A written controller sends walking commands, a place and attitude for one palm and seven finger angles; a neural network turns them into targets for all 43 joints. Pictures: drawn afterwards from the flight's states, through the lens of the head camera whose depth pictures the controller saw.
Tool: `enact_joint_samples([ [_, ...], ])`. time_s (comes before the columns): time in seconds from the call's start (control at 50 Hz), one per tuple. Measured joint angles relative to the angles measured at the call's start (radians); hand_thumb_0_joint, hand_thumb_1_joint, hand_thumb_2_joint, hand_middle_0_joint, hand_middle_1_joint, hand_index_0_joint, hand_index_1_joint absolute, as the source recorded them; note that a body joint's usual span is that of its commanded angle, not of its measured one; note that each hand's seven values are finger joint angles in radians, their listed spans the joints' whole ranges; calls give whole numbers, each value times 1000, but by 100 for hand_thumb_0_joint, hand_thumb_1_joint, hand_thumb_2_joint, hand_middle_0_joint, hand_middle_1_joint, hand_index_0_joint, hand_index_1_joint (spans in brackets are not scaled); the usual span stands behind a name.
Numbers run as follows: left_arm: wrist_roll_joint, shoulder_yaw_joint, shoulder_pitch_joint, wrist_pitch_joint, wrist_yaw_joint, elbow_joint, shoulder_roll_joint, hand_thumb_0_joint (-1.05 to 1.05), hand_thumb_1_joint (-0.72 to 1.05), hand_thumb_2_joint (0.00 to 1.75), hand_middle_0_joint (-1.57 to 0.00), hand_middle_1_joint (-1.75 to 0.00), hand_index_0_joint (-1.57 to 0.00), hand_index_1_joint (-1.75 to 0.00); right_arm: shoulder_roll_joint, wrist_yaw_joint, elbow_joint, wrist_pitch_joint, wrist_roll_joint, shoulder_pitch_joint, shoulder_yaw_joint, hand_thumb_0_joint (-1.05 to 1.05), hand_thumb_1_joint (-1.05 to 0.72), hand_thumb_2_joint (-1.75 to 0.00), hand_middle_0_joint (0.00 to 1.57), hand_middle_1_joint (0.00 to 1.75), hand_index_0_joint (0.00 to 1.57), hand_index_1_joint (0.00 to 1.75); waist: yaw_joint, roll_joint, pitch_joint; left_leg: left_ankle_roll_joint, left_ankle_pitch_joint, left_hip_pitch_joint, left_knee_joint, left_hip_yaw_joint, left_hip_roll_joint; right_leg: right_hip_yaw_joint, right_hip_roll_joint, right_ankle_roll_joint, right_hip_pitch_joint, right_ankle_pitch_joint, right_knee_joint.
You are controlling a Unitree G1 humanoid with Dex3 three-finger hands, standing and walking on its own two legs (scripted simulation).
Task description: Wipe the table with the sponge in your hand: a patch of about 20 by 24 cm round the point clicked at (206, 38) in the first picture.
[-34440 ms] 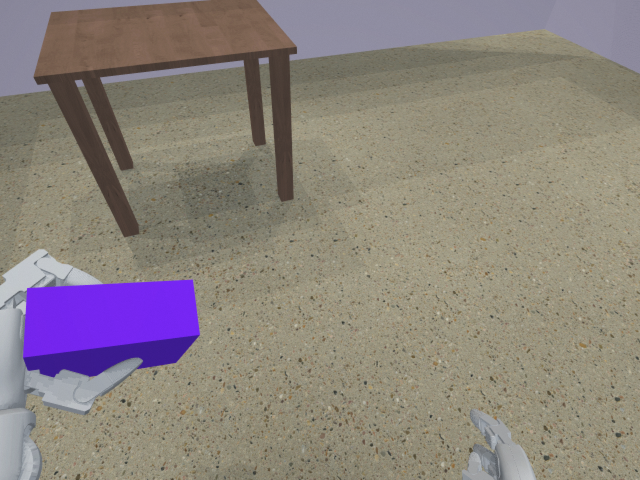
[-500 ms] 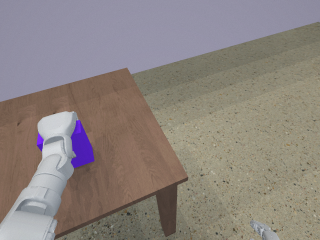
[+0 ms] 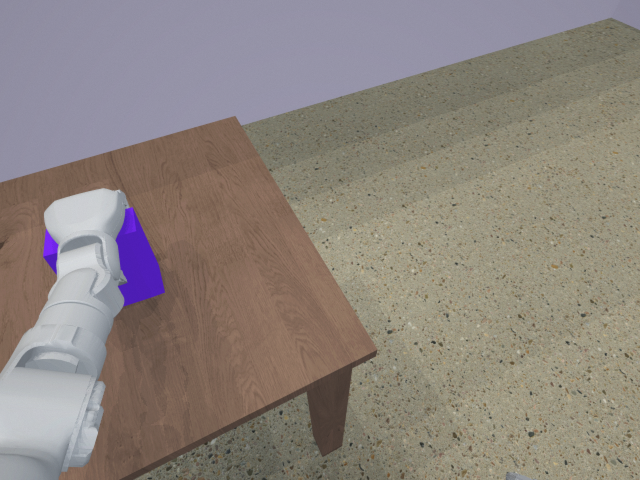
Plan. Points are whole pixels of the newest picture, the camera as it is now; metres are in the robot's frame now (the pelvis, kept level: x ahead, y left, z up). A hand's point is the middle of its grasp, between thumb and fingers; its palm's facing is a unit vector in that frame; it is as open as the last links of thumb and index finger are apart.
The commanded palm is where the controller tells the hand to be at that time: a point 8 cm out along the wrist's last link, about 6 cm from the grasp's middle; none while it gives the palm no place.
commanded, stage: slide back across to the first lane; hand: left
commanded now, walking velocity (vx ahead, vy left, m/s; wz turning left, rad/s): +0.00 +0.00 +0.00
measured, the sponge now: (116, 273) +0.39 +0.32 +0.00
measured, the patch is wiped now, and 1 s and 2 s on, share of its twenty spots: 1.00 1.00 1.00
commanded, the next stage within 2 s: wipe back along the first lane in 0.64 s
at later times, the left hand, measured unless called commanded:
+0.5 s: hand (69, 252) +0.39 +0.36 +0.06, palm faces -0.09 -0.04 -1.00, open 9.8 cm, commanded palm +0.36 +0.35 +0.10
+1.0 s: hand (42, 274) +0.35 +0.38 +0.06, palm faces -0.08 -0.02 -1.00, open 9.8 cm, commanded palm +0.32 +0.36 +0.09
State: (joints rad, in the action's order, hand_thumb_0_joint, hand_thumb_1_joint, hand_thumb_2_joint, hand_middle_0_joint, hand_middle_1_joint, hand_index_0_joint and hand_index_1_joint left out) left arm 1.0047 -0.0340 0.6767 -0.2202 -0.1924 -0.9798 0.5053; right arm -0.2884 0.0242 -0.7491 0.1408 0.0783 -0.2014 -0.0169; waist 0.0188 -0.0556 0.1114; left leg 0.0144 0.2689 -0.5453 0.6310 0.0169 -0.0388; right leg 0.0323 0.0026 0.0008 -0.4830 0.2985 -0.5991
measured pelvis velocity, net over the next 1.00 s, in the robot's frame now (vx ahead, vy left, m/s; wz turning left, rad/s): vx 0.03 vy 0.02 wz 0.01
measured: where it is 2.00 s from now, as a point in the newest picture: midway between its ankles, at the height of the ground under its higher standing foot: outside the picture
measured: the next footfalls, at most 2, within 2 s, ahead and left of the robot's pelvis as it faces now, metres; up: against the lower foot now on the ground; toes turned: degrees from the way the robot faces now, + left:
none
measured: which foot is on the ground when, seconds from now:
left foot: down 0.00-1.00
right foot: down 0.00-1.00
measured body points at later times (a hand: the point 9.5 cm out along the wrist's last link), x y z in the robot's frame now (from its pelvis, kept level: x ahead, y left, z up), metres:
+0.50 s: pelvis +0.02 +0.01 +0.01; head +0.05 +0.01 +0.46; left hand +0.39 +0.35 +0.11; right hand +0.15 -0.25 -0.11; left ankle +0.02 +0.13 -0.72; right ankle -0.01 -0.12 -0.72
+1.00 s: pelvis +0.03 +0.02 +0.01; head +0.07 +0.01 +0.46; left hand +0.35 +0.37 +0.11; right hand +0.18 -0.25 -0.11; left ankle +0.02 +0.13 -0.72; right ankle -0.01 -0.12 -0.72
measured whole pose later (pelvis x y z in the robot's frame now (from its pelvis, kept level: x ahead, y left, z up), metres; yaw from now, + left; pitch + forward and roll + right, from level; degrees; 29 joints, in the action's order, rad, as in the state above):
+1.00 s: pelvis +0.03 +0.02 +0.01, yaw +1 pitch +8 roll -2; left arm 0.96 0.08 0.29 -0.17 -0.13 -0.57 0.58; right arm -0.30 0.01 -0.69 0.15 0.07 -0.16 -0.03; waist -0.03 -0.06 0.08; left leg -0.01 0.30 -0.42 0.58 0.02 -0.02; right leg 0.03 0.02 0.02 -0.33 0.30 -0.49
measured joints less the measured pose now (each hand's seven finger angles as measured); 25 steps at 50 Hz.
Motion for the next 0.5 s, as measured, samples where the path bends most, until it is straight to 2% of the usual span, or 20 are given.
enact_joint_samples([
  [0.18,-14,44,-61,21,-17,47,0,1,-52,109,-77,-136,-79,-134,8,-8,1,11,2,-14,-2,1,-91,-90,20,30,20,30,3,0,1,-11,6,29,-14,-17,2,-16,3,11,30,-7,28],
  [0.26,-6,55,-78,16,-14,68,8,1,-52,109,-77,-136,-79,-134,10,-11,5,8,4,-9,2,1,-91,-90,20,30,20,30,5,5,-7,-14,5,53,-28,-19,6,-17,7,13,55,-9,44],
  [0.36,-13,65,-112,9,5,101,25,1,-52,109,-77,-136,-78,-134,9,-14,16,5,6,2,5,1,-91,-90,20,30,20,30,1,6,-13,-17,5,81,-46,-20,9,-18,10,17,86,-13,68],
  [0.5,-14,67,-171,22,42,175,41,1,-51,109,-76,-137,-78,-135,1,-14,37,3,5,17,-1,1,-91,-90,20,30,20,30,-18,9,-18,-20,10,104,-57,-14,15,-11,14,17,117,-10,89],
])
